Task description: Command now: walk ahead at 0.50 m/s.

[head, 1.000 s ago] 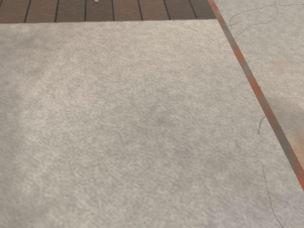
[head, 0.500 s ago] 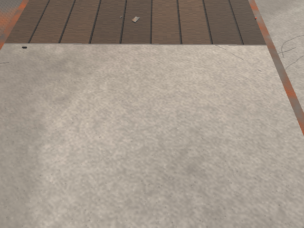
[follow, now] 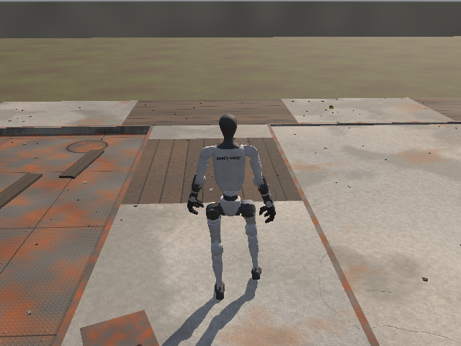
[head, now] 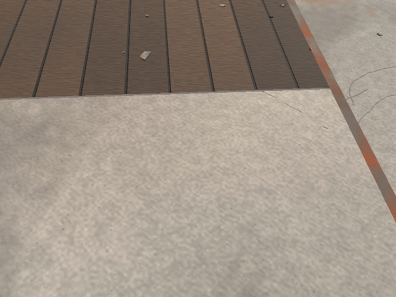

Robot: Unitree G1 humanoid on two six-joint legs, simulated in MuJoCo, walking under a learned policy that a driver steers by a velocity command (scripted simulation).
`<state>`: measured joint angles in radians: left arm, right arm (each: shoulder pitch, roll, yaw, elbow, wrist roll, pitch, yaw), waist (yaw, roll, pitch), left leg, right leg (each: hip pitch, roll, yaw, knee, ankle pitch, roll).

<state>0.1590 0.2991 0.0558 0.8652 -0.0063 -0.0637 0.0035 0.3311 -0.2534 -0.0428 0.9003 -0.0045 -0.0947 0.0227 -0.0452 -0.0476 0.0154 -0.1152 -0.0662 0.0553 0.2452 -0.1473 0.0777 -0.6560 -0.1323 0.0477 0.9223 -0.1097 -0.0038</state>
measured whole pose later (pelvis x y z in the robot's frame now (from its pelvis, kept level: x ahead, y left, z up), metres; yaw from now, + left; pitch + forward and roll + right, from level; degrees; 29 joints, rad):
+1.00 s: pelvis +0.56 +0.01 -0.01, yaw +0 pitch +1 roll +0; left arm 0.22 0.29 0.06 0.94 -0.02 -0.08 0.00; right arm 0.25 -0.25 -0.05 0.88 -0.01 -0.09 0.03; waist -0.02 -0.04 0.03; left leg -0.24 -0.05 0.06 0.37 -0.14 0.07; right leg -0.51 -0.09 0.03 1.10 -0.30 -0.04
